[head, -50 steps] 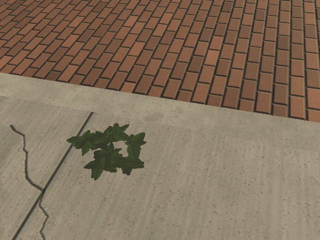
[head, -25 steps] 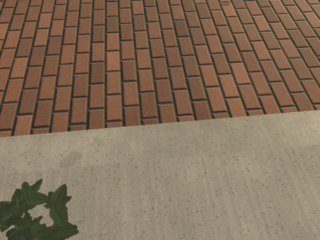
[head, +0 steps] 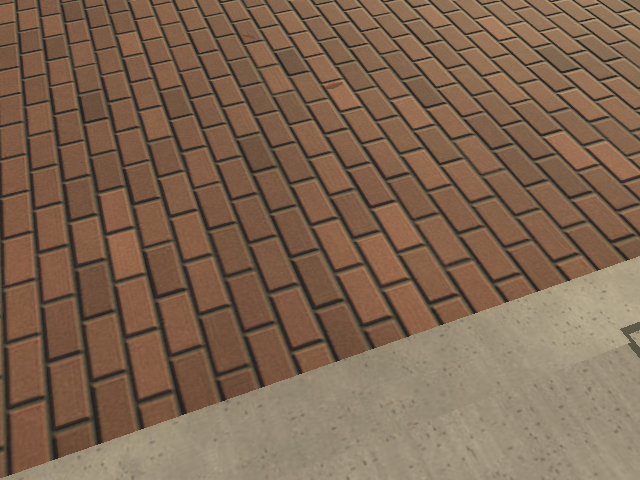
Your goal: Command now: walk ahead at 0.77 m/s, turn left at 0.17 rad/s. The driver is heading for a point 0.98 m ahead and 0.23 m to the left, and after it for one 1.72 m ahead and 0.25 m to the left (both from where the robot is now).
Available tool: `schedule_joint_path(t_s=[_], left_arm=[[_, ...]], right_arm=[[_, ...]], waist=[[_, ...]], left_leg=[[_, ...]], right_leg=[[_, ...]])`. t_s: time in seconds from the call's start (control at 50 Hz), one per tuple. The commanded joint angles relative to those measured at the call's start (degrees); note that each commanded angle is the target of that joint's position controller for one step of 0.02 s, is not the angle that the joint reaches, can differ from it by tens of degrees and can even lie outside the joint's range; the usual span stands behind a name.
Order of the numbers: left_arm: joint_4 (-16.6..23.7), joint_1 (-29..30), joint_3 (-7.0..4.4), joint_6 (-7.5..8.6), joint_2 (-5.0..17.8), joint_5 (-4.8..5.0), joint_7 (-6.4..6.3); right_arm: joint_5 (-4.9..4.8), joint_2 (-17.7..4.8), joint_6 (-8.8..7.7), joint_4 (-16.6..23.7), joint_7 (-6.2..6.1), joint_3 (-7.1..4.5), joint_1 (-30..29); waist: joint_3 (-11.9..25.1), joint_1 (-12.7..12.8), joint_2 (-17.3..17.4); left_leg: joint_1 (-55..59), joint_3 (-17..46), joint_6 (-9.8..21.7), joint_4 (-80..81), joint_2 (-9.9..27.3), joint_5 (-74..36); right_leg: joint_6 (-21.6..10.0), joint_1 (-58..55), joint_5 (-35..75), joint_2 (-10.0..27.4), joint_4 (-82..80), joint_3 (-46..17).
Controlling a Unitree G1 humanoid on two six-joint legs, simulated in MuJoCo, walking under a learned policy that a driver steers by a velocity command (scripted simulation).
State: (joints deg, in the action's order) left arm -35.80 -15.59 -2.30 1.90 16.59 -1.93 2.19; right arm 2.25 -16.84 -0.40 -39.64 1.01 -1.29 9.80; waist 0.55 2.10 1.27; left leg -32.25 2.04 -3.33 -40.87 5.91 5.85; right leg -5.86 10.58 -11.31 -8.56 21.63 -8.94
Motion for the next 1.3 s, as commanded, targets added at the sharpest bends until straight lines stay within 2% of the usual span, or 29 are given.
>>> schedule_joint_path(t_s=[0.02,0.16,0.18,0.2,0.22,0.28,0.38,0.5,0.54,0.58,0.6,0.62,0.64,0.66,0.7,0.76,0.84,0.9,0.96,1.0,1.04,1.06,1.08,1.1,1.16,1.2,1.26,1.28,1.3], left_arm=[[1.57,-3.98,-2.95,1.06,10.29,-0.52,0.07],[-0.14,1.03,-2.56,2.17,9.84,-0.74,-1.96],[0.67,2.18,-1.78,2.14,8.11,-1.34,-2.36],[4.66,2.50,-0.18,3.03,4.02,-0.55,-1.87],[5.30,5.17,0.11,3.69,4.45,-1.48,-2.01],[4.14,7.84,0.20,4.49,7.17,-2.24,-0.96],[5.38,12.78,1.96,0.98,5.45,-2.11,-0.03],[7.17,23.88,3.83,2.30,3.23,-0.06,0.80],[5.58,20.41,3.18,1.95,4.83,0.27,0.35],[-4.04,-8.26,-0.43,1.76,11.70,1.00,-0.98],[-9.39,-25.63,-2.33,1.16,15.37,1.59,-2.17],[-13.14,-36.21,-3.64,1.08,18.05,1.80,-3.22],[-13.96,-30.42,-2.03,1.93,14.72,0.83,-2.44],[-9.92,-17.83,-2.27,2.00,13.06,0.65,-2.34],[-6.37,-5.32,-1.84,2.13,6.97,1.38,-2.05],[-9.23,-5.06,-2.35,3.60,10.30,0.71,-2.03],[-12.65,-6.57,-3.07,5.58,8.94,2.42,-2.28],[-14.22,-9.74,-3.09,3.42,8.49,1.88,-2.60],[-16.33,-12.94,-3.00,1.30,7.55,0.80,-3.68],[-15.86,-11.27,-3.88,-0.39,10.10,2.36,-4.26],[-11.13,-15.56,-1.34,-0.42,2.09,5.60,-5.35],[-10.42,-9.40,-0.79,-0.27,2.29,3.53,-5.89],[-4.61,-5.97,0.45,1.53,-0.27,6.11,-4.35],[-0.86,3.05,-0.18,1.81,1.36,7.43,-4.19],[2.85,5.25,-1.25,-0.82,2.87,5.21,-2.46],[-1.77,-5.02,-2.52,-0.15,2.70,3.54,-0.95],[-2.89,-12.70,-4.60,-1.67,6.15,2.44,-0.16],[-4.02,-17.35,-5.98,-2.16,8.97,2.04,-0.52],[-3.01,-13.26,-6.07,-2.39,11.76,2.98,-1.41]], right_arm=[[-1.00,-6.26,-0.96,5.94,1.13,-1.42,-8.14],[-0.95,-7.17,-1.32,2.28,2.13,-2.67,7.80],[-0.34,-11.18,-1.96,-2.15,1.37,-4.30,22.61],[-0.29,-18.56,-2.36,-2.31,1.02,-5.92,26.58],[-1.23,-15.04,-2.19,-0.79,1.48,-5.06,22.57],[-1.61,-11.56,-1.97,-0.11,0.34,-4.54,19.76],[-2.71,-9.46,-2.88,-2.46,-0.66,-3.73,21.26],[-3.31,-8.29,-3.82,-7.86,-1.26,-2.91,24.82],[-2.81,-10.82,-4.79,-8.90,-0.96,-3.25,23.29],[-0.80,-14.21,-5.08,-6.27,-1.79,-4.29,12.24],[-0.43,-15.15,-4.98,-4.93,-2.29,-4.94,4.44],[0.06,-11.07,-4.90,-3.93,-2.78,-4.40,-2.22],[-0.83,0.31,-6.11,-2.12,-2.46,-1.21,6.48],[-2.04,-1.11,-6.66,-0.37,-1.81,0.13,13.98],[1.19,-9.84,-5.77,-2.29,-0.79,-1.73,4.68],[2.40,-6.96,-1.81,2.09,-0.20,-0.68,-1.21],[1.50,-3.33,-4.01,4.26,2.24,0.76,-6.52],[-0.46,-0.73,-4.23,2.90,3.32,1.65,-6.58],[2.05,-2.25,-6.54,1.02,0.59,0.68,-3.12],[2.02,-6.79,-7.01,-3.92,-1.49,-1.66,13.51],[2.54,-11.27,-6.90,-5.86,-0.20,-3.44,24.12],[1.27,-6.73,-5.92,-5.01,0.08,-2.99,25.61],[-2.24,-7.77,-5.20,-5.00,-0.88,-3.90,21.41],[-2.23,-9.68,-4.84,-5.45,-2.60,-5.06,17.49],[-3.04,-3.26,-5.21,-1.99,-4.16,-2.31,-9.70],[-1.99,-6.49,-6.39,-1.49,-4.09,-3.50,-10.85],[-7.20,-10.84,-6.22,-1.78,-3.74,-5.27,-8.44],[-6.67,-9.05,-5.74,-1.58,-3.44,-4.84,-6.48],[-3.03,-1.84,-4.72,-1.86,-2.32,-2.88,-0.90]], waist=[[-1.86,3.88,-8.52],[-1.18,-5.75,-3.11],[5.09,-11.71,5.83],[5.92,-10.32,21.85],[2.21,-8.59,17.38],[0.18,-6.22,-1.88],[-5.28,-4.82,2.20],[-6.00,-9.12,2.61],[-3.10,-6.37,4.98],[9.70,9.70,8.18],[12.65,19.23,4.53],[10.99,25.24,-8.29],[9.37,11.32,-22.84],[10.41,3.33,-19.27],[-2.98,-0.41,5.78],[-10.62,-5.54,1.06],[-6.00,-4.05,1.14],[-3.96,-0.20,-3.31],[-5.86,-0.47,0.49],[2.63,-8.34,2.22],[16.62,-7.36,11.11],[18.76,-11.38,4.61],[18.18,-10.48,12.97],[15.96,-9.60,14.63],[-8.99,3.73,3.78],[-2.35,5.00,6.33],[6.63,9.30,4.87],[10.03,11.85,-0.39],[8.13,6.81,-15.88]], left_leg=[[-2.11,-2.32,2.09,2.56,-0.72,1.25],[17.33,-7.08,11.04,10.62,-7.01,11.07],[33.34,1.95,12.84,13.35,-4.66,19.64],[44.16,33.45,18.56,25.53,7.68,37.36],[47.29,48.32,19.31,32.05,9.40,34.98],[38.84,29.08,17.59,26.62,5.05,19.43],[27.95,20.58,17.56,30.26,-2.32,-4.18],[28.99,13.63,12.89,33.54,-3.53,-32.19],[30.62,9.82,10.62,31.12,-1.73,-50.48],[27.05,5.38,6.70,7.05,0.84,-75.68],[18.32,3.98,5.43,-12.63,-0.86,-69.20],[8.44,-0.22,4.09,-48.08,-10.84,-23.76],[-13.20,8.15,3.77,-60.87,-17.89,29.62],[-22.28,9.08,3.56,-56.52,-12.95,25.14],[-9.31,9.81,4.13,-36.13,-5.40,12.36],[2.18,6.37,1.77,-16.28,-2.67,21.54],[16.70,2.03,4.33,-0.55,-2.51,-27.52],[27.80,-2.74,3.11,6.93,-5.95,-31.04],[29.19,-3.47,1.43,25.77,-5.21,-32.32],[49.17,1.41,2.99,28.88,3.44,-44.34],[84.85,12.87,10.18,-5.91,25.18,-88.61],[79.80,12.19,10.42,-2.66,24.26,-73.53],[74.68,12.30,13.84,1.81,23.05,-56.19],[64.09,21.06,16.94,11.32,26.72,-28.45],[10.47,-1.72,8.20,25.80,12.61,-26.24],[4.95,-11.63,5.74,22.08,5.48,-26.11],[18.49,-11.61,4.48,4.36,6.72,-45.32],[13.20,-11.13,2.72,-10.23,4.97,-31.33],[2.71,-12.01,-0.11,-29.72,-3.47,25.51]], right_leg=[[-6.04,-1.97,-20.44,18.53,-12.97,-11.39],[-2.47,-2.23,6.02,19.18,0.63,4.50],[-0.54,6.90,17.16,14.67,23.94,11.17],[3.29,28.31,-3.25,5.56,40.89,13.04],[3.86,41.87,-13.27,2.81,48.50,5.85],[4.73,39.77,-4.29,11.53,47.32,4.53],[7.81,36.37,-1.24,10.86,37.47,10.06],[4.59,24.30,17.19,7.10,11.95,16.34],[2.03,13.24,15.65,4.20,12.01,17.45],[-1.69,-11.68,11.68,2.12,24.93,14.13],[-4.09,-24.95,8.47,4.65,23.10,12.41],[-8.88,-30.07,-1.48,10.76,16.56,4.55],[-14.00,-38.21,9.01,20.32,16.95,-17.46],[-21.62,-34.21,-9.87,27.46,0.96,-41.58],[-18.32,-4.20,-16.60,22.44,-3.65,-36.26],[-15.97,18.67,-10.77,16.25,-4.49,-24.49],[-8.42,25.17,-11.66,7.49,0.62,-11.52],[-5.67,24.16,-14.82,5.50,8.44,-8.51],[-2.92,12.76,-7.54,2.69,29.83,-6.97],[-1.75,19.11,-14.00,0.65,60.33,-0.90],[1.22,54.60,-36.63,3.90,87.40,5.35],[0.82,58.51,-30.79,8.08,87.24,6.31],[3.83,61.75,-24.48,12.13,87.48,1.55],[4.99,61.87,-17.27,14.50,82.10,2.36],[9.44,30.74,-8.21,17.72,41.96,5.37],[9.53,7.64,12.52,10.06,23.86,12.74],[1.44,-4.33,13.38,4.32,15.19,14.22],[-1.97,-16.15,18.23,4.08,13.70,11.38],[-6.11,-23.03,40.89,9.71,12.71,2.19]])
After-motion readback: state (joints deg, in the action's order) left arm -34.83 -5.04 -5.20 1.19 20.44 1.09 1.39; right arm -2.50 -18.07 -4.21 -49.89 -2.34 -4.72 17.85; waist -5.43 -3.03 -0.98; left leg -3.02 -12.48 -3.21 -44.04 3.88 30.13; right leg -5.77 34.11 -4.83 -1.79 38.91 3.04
